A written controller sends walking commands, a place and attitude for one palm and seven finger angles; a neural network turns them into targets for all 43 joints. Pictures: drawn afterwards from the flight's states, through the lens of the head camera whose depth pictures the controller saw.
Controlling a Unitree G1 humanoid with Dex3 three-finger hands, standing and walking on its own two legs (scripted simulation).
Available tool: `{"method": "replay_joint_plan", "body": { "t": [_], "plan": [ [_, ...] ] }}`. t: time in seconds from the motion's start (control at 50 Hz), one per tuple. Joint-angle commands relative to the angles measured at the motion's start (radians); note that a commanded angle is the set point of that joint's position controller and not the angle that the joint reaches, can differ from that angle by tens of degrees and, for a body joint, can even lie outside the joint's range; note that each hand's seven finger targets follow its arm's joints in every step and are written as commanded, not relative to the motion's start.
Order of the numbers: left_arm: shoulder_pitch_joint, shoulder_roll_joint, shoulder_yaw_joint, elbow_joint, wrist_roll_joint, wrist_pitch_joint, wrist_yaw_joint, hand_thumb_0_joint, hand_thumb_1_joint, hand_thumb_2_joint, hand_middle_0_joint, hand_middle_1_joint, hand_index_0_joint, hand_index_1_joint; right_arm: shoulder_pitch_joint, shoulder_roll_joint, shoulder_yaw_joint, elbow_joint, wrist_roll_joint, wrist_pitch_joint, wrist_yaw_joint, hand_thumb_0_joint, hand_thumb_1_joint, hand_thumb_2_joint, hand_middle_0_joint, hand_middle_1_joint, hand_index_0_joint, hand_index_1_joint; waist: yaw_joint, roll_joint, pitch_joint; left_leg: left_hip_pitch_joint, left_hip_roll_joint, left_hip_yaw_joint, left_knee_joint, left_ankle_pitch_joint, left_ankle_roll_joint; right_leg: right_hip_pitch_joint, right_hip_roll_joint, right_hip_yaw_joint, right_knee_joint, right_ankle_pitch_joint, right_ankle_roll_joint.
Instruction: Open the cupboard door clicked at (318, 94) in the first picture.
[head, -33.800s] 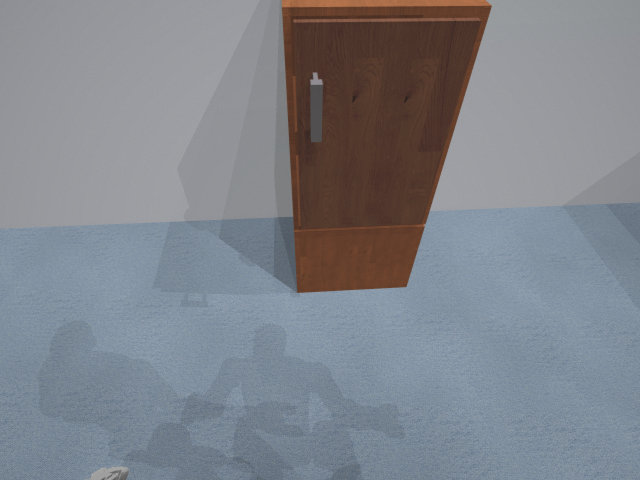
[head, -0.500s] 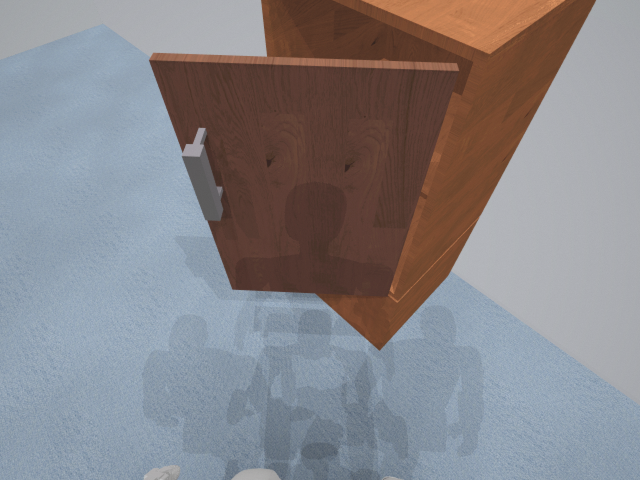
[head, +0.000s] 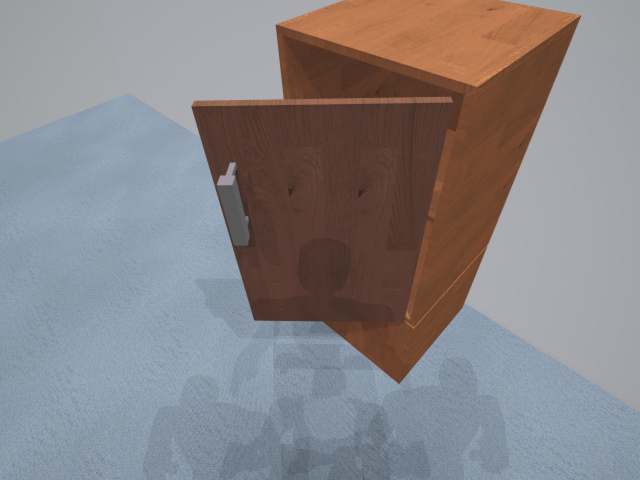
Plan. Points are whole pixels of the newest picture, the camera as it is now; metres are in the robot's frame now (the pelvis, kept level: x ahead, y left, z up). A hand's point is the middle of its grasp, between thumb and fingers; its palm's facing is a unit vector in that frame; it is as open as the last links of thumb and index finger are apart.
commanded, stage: come to a stop and stand still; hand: left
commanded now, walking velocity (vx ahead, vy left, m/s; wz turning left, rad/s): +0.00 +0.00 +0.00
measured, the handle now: (237, 204) +0.54 +0.19 +0.04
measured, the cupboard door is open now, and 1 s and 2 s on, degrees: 42 42 42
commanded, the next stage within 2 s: look again from close up in 0.74 s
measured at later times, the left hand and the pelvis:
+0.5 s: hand out of the picture +0.08 +0.20 -0.14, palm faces -0.03 -0.94 -0.34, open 7.4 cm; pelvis +0.00 -0.04 +0.01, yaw +1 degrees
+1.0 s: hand out of the picture +0.07 +0.20 -0.14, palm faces +0.00 -0.95 -0.32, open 7.4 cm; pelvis +0.01 -0.04 +0.02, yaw +2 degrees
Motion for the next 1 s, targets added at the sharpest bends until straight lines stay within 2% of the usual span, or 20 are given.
{"method": "replay_joint_plan", "body": {
  "t": [0.0, 0.06, 0.14, 0.26, 0.28, 0.34, 0.66, 0.84, 0.88, 0.98],
  "plan": [
    [-0.057, 0.192, 0.034, -0.065, -0.005, -0.035, 0.008, 0.0, 0.9, 0.9, -0.2, -0.3, -0.2, -0.3, -0.046, -0.207, -0.052, -0.048, 0.0, -0.03, -0.004, 0.0, -0.9, -0.9, 0.2, 0.3, 0.2, 0.3, -0.017, -0.06, 0.014, -0.083, 0.156, -0.185, -0.219, -0.005, 0.009, 0.047, -0.046, 0.079, -0.107, 0.022, -0.061],
    [-0.079, 0.218, 0.032, -0.047, -0.007, -0.041, 0.005, 0.0, 0.9, 0.9, -0.2, -0.3, -0.2, -0.3, -0.061, -0.225, -0.049, -0.022, 0.001, -0.03, 0.0, 0.0, -0.9, -0.9, 0.2, 0.3, 0.2, 0.3, -0.018, -0.069, 0.016, -0.07, 0.152, -0.182, -0.233, -0.021, 0.003, 0.046, -0.059, 0.094, -0.146, -0.007, -0.061],
    [-0.104, 0.242, 0.026, -0.027, -0.009, -0.047, 0.004, 0.0, 0.9, 0.9, -0.2, -0.3, -0.2, -0.3, -0.068, -0.236, -0.041, 0.015, 0.003, -0.031, 0.005, 0.0, -0.9, -0.9, 0.2, 0.3, 0.2, 0.3, -0.021, -0.082, -0.004, -0.041, 0.144, -0.167, -0.226, 0.02, -0.004, 0.059, -0.077, 0.114, -0.191, -0.023, -0.063],
    [-0.139, 0.268, 0.017, 0.007, -0.012, -0.049, 0.002, 0.0, 0.9, 0.9, -0.2, -0.3, -0.2, -0.3, -0.08, -0.253, -0.03, 0.063, 0.004, -0.029, 0.009, 0.0, -0.9, -0.9, 0.2, 0.3, 0.2, 0.3, -0.021, -0.061, 0.007, -0.03, 0.141, -0.155, -0.237, 0.038, -0.017, 0.067, -0.088, 0.128, -0.238, -0.048, -0.063],
    [-0.141, 0.27, 0.018, 0.009, -0.01, -0.049, 0.002, 0.0, 0.9, 0.9, -0.2, -0.3, -0.2, -0.3, -0.079, -0.249, -0.028, 0.067, 0.005, -0.029, 0.01, 0.0, -0.9, -0.9, 0.2, 0.3, 0.2, 0.3, -0.02, -0.073, 0.011, -0.028, 0.143, -0.153, -0.239, 0.045, -0.016, 0.07, -0.089, 0.123, -0.244, -0.044, -0.063],
    [-0.153, 0.276, 0.015, 0.023, -0.013, -0.052, 0.001, 0.0, 0.9, 0.9, -0.2, -0.3, -0.2, -0.3, -0.081, -0.257, -0.024, 0.087, 0.004, -0.029, 0.011, 0.0, -0.9, -0.9, 0.2, 0.3, 0.2, 0.3, -0.021, -0.061, -0.008, -0.015, 0.141, -0.15, -0.238, 0.066, -0.021, 0.091, -0.094, 0.132, -0.259, -0.032, -0.064],
    [-0.166, 0.265, 0.013, 0.062, -0.014, -0.058, 0.005, 0.0, 0.9, 0.9, -0.2, -0.3, -0.2, -0.3, -0.08, -0.248, -0.015, 0.141, 0.006, -0.025, 0.008, 0.0, -0.9, -0.9, 0.2, 0.3, 0.2, 0.3, -0.019, -0.068, -0.033, 0.027, 0.152, -0.14, -0.245, 0.13, -0.032, 0.151, -0.1, 0.124, -0.302, 0.056, -0.058],
    [-0.152, 0.254, 0.012, 0.072, -0.015, -0.06, 0.007, 0.0, 0.9, 0.9, -0.2, -0.3, -0.2, -0.3, -0.093, -0.243, -0.014, 0.15, 0.008, -0.027, 0.003, 0.0, -0.9, -0.9, 0.2, 0.3, 0.2, 0.3, -0.016, -0.058, -0.048, 0.054, 0.164, -0.142, -0.251, 0.194, -0.034, 0.181, -0.098, 0.102, -0.287, 0.181, -0.056],
    [-0.154, 0.255, 0.012, 0.073, -0.014, -0.059, 0.008, 0.0, 0.9, 0.9, -0.2, -0.3, -0.2, -0.3, -0.095, -0.239, -0.015, 0.148, 0.008, -0.025, 0.002, 0.0, -0.9, -0.9, 0.2, 0.3, 0.2, 0.3, -0.016, -0.068, -0.022, 0.05, 0.165, -0.145, -0.256, 0.193, -0.033, 0.17, -0.095, 0.099, -0.292, 0.181, -0.055],
    [-0.15, 0.254, 0.012, 0.077, -0.013, -0.058, 0.007, 0.0, 0.9, 0.9, -0.2, -0.3, -0.2, -0.3, -0.103, -0.242, -0.013, 0.148, 0.009, -0.027, 0.001, 0.0, -0.9, -0.9, 0.2, 0.3, 0.2, 0.3, -0.014, -0.052, -0.03, 0.059, 0.169, -0.149, -0.267, 0.201, -0.033, 0.182, -0.093, 0.095, -0.295, 0.178, -0.055]
  ]
}}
